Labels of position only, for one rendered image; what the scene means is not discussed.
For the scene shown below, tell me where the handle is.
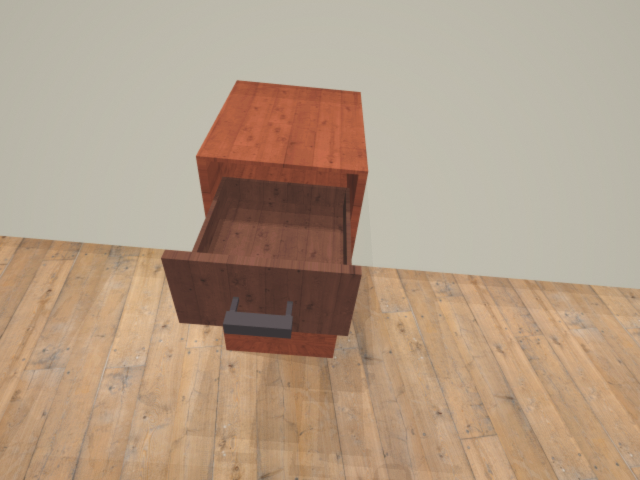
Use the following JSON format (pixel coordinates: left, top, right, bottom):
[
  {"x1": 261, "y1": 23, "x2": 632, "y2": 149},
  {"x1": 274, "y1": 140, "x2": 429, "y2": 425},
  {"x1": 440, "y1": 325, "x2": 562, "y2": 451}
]
[{"x1": 223, "y1": 297, "x2": 293, "y2": 339}]

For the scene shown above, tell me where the drawer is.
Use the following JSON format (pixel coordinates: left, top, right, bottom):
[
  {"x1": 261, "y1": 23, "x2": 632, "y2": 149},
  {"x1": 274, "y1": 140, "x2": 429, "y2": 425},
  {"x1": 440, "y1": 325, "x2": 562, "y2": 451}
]
[{"x1": 161, "y1": 177, "x2": 362, "y2": 336}]

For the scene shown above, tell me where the cabinet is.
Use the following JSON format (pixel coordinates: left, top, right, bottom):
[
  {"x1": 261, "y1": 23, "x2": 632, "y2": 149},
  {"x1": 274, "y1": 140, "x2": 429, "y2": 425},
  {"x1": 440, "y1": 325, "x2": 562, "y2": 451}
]
[{"x1": 196, "y1": 80, "x2": 368, "y2": 358}]

